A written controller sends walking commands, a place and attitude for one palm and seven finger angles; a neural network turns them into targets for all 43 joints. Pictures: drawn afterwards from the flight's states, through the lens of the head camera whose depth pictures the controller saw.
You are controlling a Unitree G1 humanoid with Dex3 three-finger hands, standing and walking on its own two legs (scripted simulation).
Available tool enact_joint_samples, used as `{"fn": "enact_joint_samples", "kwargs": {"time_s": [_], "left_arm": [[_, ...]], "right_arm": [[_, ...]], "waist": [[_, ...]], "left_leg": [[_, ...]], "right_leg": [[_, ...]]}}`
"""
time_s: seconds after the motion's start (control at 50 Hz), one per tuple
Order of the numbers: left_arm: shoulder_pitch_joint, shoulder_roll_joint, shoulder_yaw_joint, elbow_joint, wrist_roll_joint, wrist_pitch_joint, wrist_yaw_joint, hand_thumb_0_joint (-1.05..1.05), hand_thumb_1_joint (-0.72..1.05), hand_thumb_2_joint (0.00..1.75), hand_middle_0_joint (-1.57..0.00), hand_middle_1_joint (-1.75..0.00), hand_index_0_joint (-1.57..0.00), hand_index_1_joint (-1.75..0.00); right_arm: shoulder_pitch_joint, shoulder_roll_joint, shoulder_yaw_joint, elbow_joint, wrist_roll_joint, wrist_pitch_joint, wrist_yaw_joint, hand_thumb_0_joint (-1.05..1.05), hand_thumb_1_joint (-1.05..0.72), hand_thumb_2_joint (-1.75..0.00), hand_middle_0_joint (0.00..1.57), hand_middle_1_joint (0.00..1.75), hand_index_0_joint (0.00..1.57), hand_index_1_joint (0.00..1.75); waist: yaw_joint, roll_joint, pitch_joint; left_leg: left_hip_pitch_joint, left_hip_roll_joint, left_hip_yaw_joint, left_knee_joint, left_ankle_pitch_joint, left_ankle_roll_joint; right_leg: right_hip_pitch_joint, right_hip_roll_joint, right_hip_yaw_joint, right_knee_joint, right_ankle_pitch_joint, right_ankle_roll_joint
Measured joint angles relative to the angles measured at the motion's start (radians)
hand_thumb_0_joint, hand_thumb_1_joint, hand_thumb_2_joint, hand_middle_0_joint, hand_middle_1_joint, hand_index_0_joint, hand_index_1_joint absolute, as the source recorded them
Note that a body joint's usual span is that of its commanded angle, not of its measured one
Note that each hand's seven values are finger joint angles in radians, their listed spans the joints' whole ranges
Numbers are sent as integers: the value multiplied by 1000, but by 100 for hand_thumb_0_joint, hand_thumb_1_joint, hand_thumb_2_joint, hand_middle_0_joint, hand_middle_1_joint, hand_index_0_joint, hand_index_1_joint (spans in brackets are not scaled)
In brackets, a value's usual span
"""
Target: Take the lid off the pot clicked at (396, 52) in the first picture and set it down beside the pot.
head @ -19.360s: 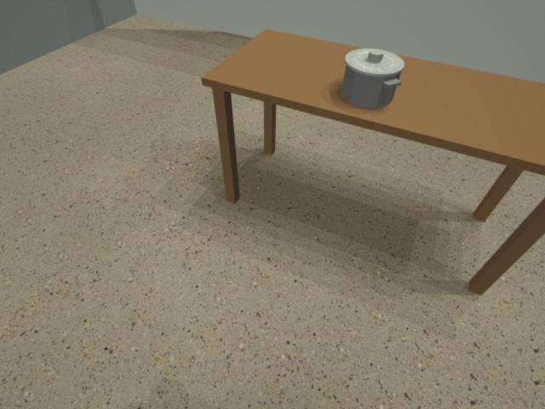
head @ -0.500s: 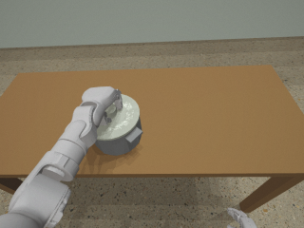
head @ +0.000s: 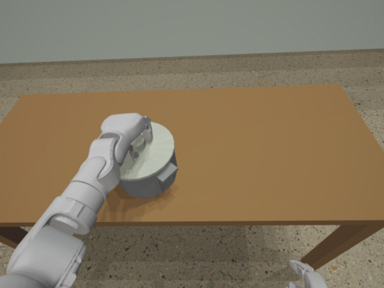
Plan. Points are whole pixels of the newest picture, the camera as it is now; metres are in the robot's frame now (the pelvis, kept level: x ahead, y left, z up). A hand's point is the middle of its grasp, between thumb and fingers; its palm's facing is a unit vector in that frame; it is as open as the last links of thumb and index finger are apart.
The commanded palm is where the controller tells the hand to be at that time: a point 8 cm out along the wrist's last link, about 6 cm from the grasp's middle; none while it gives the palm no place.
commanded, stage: lift the lid straight up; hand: left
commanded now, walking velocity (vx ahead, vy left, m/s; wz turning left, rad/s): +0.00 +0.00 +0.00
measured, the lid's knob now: (135, 142) +0.44 +0.15 +0.04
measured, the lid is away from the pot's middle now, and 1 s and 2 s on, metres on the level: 0.01 0.01 0.01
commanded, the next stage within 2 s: move the lid sideways beside the pot in 2.00 s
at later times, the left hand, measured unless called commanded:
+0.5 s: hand (125, 141) +0.40 +0.16 +0.09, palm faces -0.26 -0.06 -0.96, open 7.4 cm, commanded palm +0.39 +0.16 +0.17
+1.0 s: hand (124, 127) +0.40 +0.15 +0.14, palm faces -0.21 -0.04 -0.98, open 7.4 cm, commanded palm +0.39 +0.15 +0.21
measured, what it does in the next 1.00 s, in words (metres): stands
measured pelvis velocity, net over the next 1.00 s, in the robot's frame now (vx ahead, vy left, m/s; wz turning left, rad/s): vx -0.01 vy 0.00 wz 0.02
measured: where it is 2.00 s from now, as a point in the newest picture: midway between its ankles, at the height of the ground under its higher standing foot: outside the picture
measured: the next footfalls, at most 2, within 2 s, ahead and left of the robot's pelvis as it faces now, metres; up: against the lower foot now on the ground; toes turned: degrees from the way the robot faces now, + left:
none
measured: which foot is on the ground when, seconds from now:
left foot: down 0.00-1.00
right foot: down 0.00-1.00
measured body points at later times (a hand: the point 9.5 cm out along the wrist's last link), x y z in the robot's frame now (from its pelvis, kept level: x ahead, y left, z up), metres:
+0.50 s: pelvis +0.00 +0.00 +0.00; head +0.02 -0.04 +0.45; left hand +0.41 +0.16 +0.15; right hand +0.17 -0.23 -0.12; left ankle +0.01 +0.10 -0.74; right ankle -0.03 -0.12 -0.74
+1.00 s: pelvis -0.01 +0.00 +0.00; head +0.00 -0.04 +0.45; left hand +0.41 +0.15 +0.19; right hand +0.16 -0.23 -0.12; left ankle +0.01 +0.10 -0.74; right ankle -0.03 -0.12 -0.74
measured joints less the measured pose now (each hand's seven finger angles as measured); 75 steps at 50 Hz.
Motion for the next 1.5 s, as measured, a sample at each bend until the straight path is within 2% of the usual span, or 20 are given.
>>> {"fn": "enact_joint_samples", "kwargs": {"time_s": [0.2,0.48,0.58,0.68,0.94,1.24,1.5], "left_arm": [[45,21,1,-84,-12,3,-11,1,28,75,-68,-89,-68,-87],[26,37,-14,-145,-29,38,-54,0,26,76,-69,-89,-69,-87],[-1,41,-40,-149,-29,61,-75,0,26,76,-70,-89,-69,-87],[-14,43,-31,-163,-35,50,-86,0,26,76,-70,-89,-70,-87],[-86,44,-45,-132,-27,83,-115,0,26,76,-70,-89,-70,-87],[-170,48,-40,-84,-26,95,-163,0,25,76,-70,-89,-70,-87],[-207,65,-6,-101,-23,105,-207,0,25,76,-70,-89,-70,-87]], "right_arm": [[-19,4,2,-11,-3,-7,1,1,-91,-90,20,30,20,30],[-48,-2,11,1,-1,-14,1,1,-91,-90,20,30,20,30],[-51,2,12,0,1,-17,1,1,-91,-90,20,30,20,30],[-55,2,19,1,-1,-22,-1,1,-91,-90,20,30,20,30],[-40,-2,22,11,-1,-34,-4,1,-90,-90,20,30,20,30],[-36,-8,27,15,-2,-58,-15,1,-90,-90,20,30,20,30],[-31,-16,23,14,-6,-71,-7,1,-90,-90,20,30,20,30]], "waist": [[2,7,5],[18,19,13],[20,16,15],[19,16,18],[17,20,20],[11,15,26],[13,20,18]], "left_leg": [[14,1,-3,-5,-3,-3],[28,-5,-13,-14,5,-2],[33,-9,-18,-18,11,-1],[41,-10,-17,-25,18,-1],[53,-13,-17,-41,35,0],[63,-13,-18,-54,44,0],[72,-16,-16,-58,38,2]], "right_leg": [[17,2,-2,-10,-1,-2],[34,-3,-12,-16,1,0],[39,-6,-17,-15,3,0],[44,-8,-16,-17,8,0],[51,-10,-16,-23,18,0],[59,-10,-17,-29,24,-1],[70,-12,-14,-40,23,3]]}}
